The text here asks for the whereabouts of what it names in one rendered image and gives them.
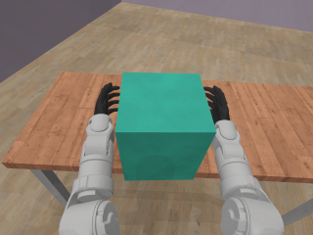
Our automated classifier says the right robot hand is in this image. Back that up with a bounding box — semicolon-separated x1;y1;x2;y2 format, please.
203;85;230;125

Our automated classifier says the right robot forearm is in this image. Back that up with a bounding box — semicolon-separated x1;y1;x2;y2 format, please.
211;119;285;235

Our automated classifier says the left robot hand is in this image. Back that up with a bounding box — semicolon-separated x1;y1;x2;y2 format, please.
94;82;120;116

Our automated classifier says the robot left upper arm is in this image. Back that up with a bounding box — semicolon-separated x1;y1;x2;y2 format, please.
59;199;120;235

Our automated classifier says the left robot forearm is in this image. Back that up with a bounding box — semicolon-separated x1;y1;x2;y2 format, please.
59;114;114;235

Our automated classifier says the table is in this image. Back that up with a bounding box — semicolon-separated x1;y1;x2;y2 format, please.
1;71;313;227

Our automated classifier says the carton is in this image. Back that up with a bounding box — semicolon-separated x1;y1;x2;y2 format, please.
114;72;216;181

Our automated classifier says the robot right upper arm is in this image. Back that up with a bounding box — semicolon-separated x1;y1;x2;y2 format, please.
220;196;284;235

